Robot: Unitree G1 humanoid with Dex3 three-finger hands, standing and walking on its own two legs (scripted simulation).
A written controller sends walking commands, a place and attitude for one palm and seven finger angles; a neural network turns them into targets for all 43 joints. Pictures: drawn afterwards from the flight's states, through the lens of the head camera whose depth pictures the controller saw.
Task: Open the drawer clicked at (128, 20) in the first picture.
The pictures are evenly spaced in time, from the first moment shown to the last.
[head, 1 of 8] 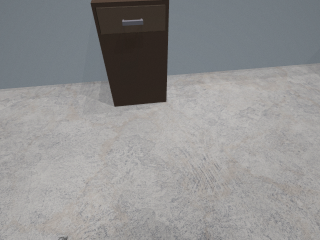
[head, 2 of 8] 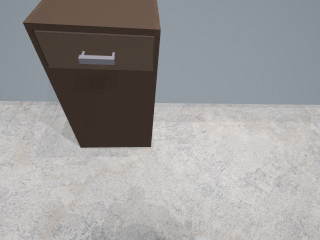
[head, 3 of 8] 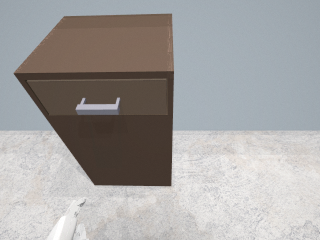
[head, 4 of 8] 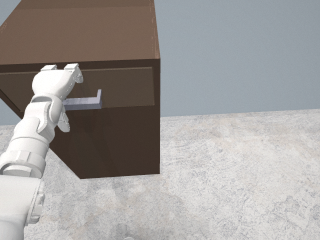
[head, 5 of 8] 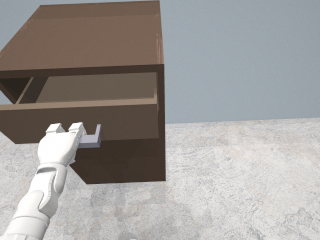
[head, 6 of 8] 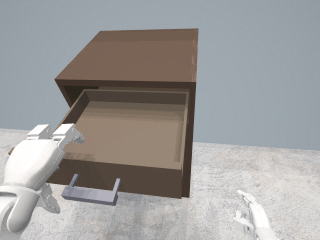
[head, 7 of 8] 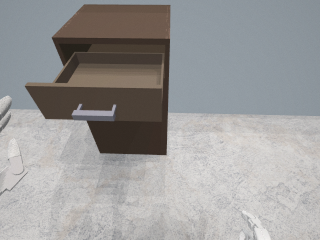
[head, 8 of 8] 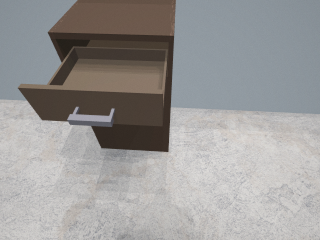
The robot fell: no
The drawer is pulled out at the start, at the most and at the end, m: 0.00 0.30 0.30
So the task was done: yes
